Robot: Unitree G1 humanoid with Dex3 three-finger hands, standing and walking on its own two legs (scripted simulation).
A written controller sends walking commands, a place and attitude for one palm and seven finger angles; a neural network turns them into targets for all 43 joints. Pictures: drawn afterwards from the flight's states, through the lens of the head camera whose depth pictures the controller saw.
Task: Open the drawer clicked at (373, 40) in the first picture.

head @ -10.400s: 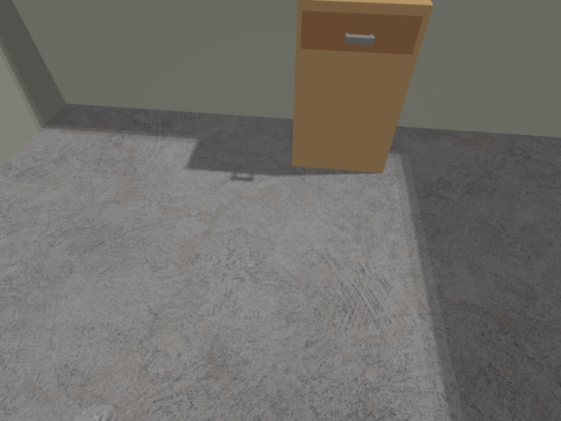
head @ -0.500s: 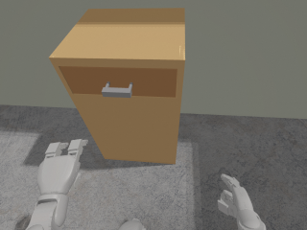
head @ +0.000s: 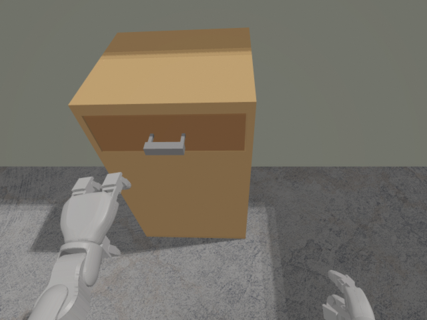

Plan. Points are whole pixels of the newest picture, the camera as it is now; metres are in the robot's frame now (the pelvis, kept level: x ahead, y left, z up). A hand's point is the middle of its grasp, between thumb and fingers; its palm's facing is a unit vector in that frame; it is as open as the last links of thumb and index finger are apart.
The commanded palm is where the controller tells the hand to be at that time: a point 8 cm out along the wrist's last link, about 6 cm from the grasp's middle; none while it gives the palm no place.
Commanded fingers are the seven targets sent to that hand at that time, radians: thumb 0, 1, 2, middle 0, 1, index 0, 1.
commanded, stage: raise the hand with hooked fingers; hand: left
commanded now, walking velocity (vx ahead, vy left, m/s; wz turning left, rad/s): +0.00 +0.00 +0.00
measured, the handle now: (166, 142) +0.56 +0.21 -0.04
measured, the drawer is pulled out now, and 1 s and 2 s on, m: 0.00 0.00 0.00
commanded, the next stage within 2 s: move the hooked fingers above the handle in 0.74 s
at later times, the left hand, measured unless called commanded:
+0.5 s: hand (97, 191) +0.30 +0.25 +0.10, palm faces +0.04 -0.08 -1.00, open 13.8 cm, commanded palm +0.27 +0.25 +0.15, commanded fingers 0.00 -0.50 0.30 -0.30 -1.20 -0.30 -1.20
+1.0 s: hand (113, 196) +0.30 +0.22 +0.08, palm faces +0.01 -0.06 -1.00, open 13.8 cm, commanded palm +0.29 +0.23 +0.14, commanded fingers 0.00 -0.50 0.30 -0.30 -1.20 -0.30 -1.20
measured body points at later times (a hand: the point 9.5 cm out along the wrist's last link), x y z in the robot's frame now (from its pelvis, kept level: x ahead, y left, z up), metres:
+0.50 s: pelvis +0.00 +0.00 +0.02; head +0.01 -0.03 +0.46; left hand +0.29 +0.25 +0.15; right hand +0.19 -0.21 -0.10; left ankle +0.02 +0.11 -0.72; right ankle -0.02 -0.11 -0.72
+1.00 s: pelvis -0.01 -0.01 +0.02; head +0.01 -0.05 +0.46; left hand +0.30 +0.22 +0.14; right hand +0.18 -0.23 -0.10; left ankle +0.02 +0.11 -0.72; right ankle -0.02 -0.11 -0.72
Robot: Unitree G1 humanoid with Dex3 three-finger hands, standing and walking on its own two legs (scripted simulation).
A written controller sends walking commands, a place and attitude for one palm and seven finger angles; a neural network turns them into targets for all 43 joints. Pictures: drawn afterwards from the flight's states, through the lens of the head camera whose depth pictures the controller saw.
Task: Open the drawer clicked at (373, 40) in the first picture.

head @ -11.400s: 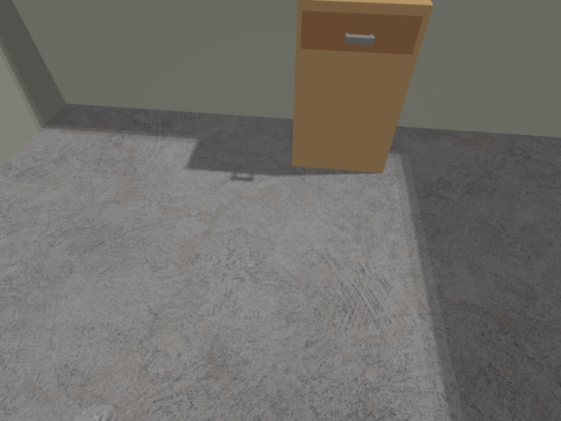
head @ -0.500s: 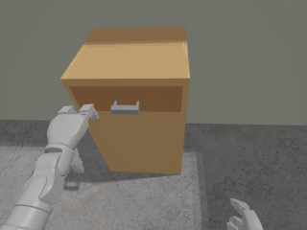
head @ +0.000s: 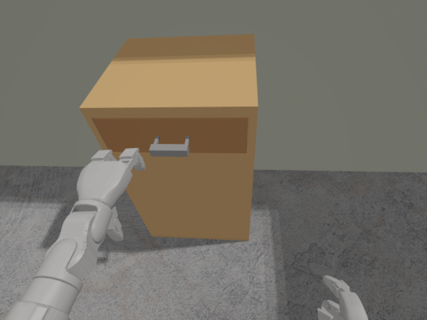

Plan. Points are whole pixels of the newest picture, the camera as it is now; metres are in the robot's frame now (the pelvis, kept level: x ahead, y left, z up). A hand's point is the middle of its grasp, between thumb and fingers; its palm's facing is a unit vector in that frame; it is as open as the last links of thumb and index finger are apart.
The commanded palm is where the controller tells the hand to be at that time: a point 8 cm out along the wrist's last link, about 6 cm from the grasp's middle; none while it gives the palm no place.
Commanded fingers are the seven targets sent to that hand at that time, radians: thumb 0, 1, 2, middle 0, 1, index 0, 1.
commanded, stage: move the hooked fingers above the handle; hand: left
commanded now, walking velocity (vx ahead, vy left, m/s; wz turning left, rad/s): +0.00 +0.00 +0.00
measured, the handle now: (171, 144) +0.58 +0.21 -0.05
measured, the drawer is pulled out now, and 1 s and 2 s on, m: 0.00 0.00 0.00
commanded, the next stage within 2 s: none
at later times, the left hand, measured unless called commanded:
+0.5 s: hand (142, 169) +0.40 +0.22 +0.04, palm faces +0.01 -0.04 -1.00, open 13.8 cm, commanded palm +0.39 +0.23 +0.10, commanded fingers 0.00 -0.50 0.30 -0.30 -1.20 -0.30 -1.20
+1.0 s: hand (154, 154) +0.46 +0.21 +0.03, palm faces -0.01 -0.02 -1.00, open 13.8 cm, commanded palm +0.45 +0.21 +0.08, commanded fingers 0.00 -0.50 0.30 -0.30 -1.20 -0.30 -1.20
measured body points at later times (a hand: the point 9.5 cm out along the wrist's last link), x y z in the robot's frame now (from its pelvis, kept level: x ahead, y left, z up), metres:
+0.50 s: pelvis +0.02 +0.00 -0.01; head +0.05 -0.02 +0.44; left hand +0.39 +0.22 +0.10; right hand +0.13 -0.26 -0.14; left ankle +0.03 +0.12 -0.73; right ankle -0.01 -0.10 -0.73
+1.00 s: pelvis +0.01 +0.01 -0.02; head +0.07 -0.01 +0.43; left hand +0.46 +0.21 +0.08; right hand +0.07 -0.26 -0.15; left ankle +0.03 +0.12 -0.73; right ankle -0.01 -0.10 -0.73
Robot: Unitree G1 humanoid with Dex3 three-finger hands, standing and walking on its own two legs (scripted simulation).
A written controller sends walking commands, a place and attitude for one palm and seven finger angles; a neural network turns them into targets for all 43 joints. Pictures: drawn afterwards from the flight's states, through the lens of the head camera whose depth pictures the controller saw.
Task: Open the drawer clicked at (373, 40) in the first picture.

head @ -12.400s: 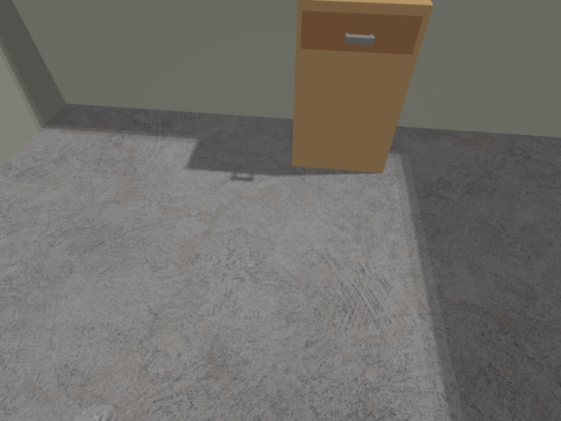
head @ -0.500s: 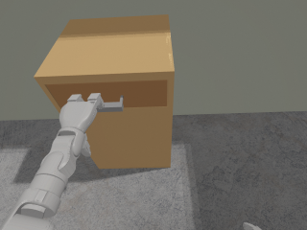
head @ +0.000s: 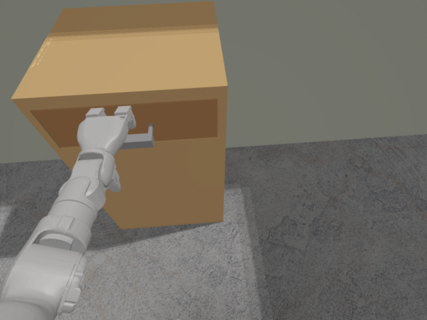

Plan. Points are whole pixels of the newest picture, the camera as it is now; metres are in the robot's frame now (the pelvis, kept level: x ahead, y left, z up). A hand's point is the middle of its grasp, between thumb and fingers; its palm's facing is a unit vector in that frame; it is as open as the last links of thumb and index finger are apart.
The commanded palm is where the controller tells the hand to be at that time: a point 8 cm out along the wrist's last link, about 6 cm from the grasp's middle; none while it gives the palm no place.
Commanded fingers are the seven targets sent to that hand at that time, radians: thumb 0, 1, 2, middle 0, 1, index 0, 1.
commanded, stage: move the hooked fingers above the handle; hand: left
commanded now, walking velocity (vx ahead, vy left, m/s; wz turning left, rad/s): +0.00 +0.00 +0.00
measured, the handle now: (132, 134) +0.56 +0.22 -0.04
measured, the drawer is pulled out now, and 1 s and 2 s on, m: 0.00 0.00 0.00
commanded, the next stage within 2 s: lower the fingers behind the handle in 1.04 s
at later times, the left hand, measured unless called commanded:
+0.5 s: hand (126, 132) +0.51 +0.20 +0.03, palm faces -0.04 -0.02 -1.00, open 13.8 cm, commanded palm +0.50 +0.21 +0.08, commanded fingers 0.00 -0.50 0.30 -0.30 -1.20 -0.30 -1.20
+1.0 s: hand (124, 133) +0.51 +0.21 +0.02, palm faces -0.05 -0.02 -1.00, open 13.8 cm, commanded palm +0.50 +0.20 +0.08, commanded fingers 0.00 -0.50 0.30 -0.30 -1.20 -0.30 -1.20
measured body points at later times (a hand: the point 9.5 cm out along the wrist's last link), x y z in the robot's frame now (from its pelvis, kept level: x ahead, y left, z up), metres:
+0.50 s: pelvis -0.01 +0.01 -0.01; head +0.10 +0.01 +0.42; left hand +0.51 +0.20 +0.08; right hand -0.04 -0.26 -0.14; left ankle +0.01 +0.11 -0.71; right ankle -0.03 -0.11 -0.71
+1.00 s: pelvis +0.01 +0.01 -0.01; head +0.11 +0.01 +0.43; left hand +0.51 +0.21 +0.08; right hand +0.00 -0.26 -0.14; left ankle +0.01 +0.11 -0.71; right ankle -0.03 -0.11 -0.71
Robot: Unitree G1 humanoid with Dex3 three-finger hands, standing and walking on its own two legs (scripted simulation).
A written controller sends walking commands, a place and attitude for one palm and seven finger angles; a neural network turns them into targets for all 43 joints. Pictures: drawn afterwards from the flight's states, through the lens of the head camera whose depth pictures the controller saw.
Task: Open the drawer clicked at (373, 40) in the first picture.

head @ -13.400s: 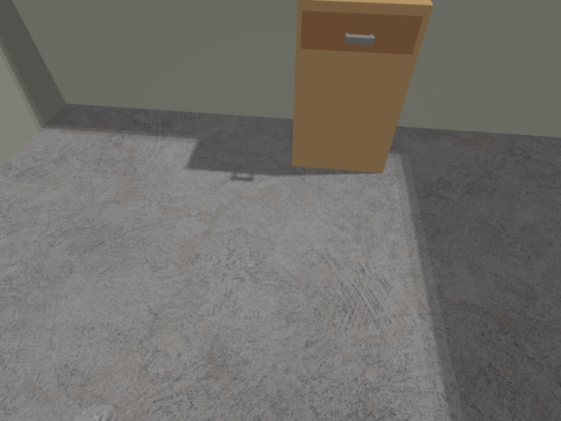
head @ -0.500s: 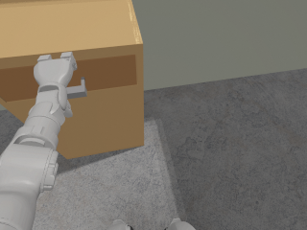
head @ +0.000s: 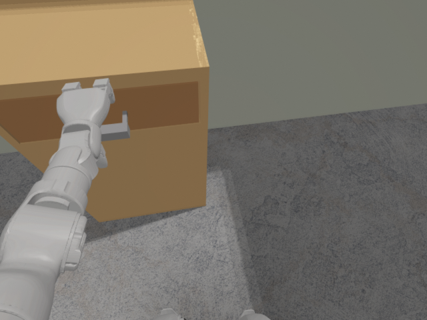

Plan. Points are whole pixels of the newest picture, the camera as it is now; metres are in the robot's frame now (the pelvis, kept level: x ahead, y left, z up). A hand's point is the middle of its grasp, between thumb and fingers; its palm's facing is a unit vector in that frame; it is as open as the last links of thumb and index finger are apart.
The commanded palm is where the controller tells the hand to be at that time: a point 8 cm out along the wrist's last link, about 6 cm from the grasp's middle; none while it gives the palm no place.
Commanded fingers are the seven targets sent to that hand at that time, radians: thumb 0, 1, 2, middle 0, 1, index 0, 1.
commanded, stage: move the hooked fingers above the handle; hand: left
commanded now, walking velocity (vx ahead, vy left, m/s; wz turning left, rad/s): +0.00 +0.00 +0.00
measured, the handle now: (104, 125) +0.55 +0.21 -0.02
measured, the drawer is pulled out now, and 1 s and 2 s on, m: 0.00 0.00 0.00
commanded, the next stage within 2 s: lower the fingers behind the handle in 0.04 s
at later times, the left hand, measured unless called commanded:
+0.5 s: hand (97, 135) +0.49 +0.21 +0.01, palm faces -0.07 -0.02 -1.00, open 13.8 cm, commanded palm +0.48 +0.20 +0.07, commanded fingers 0.00 -0.50 0.30 -0.30 -1.20 -0.30 -1.20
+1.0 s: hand (104, 144) +0.49 +0.20 -0.02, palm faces -0.07 -0.01 -1.00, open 13.8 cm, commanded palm +0.48 +0.19 +0.03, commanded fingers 0.00 -0.50 0.30 -0.30 -1.20 -0.30 -1.20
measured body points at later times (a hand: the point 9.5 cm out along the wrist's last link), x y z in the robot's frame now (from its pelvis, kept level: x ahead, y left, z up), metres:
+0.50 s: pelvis +0.00 -0.01 +0.00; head +0.10 -0.01 +0.44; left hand +0.49 +0.21 +0.07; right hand -0.01 -0.28 -0.13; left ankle +0.01 +0.10 -0.70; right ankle -0.03 -0.12 -0.70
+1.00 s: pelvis -0.01 +0.00 -0.02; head +0.10 +0.00 +0.41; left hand +0.49 +0.20 +0.04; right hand -0.03 -0.27 -0.15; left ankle +0.01 +0.10 -0.70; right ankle -0.03 -0.12 -0.70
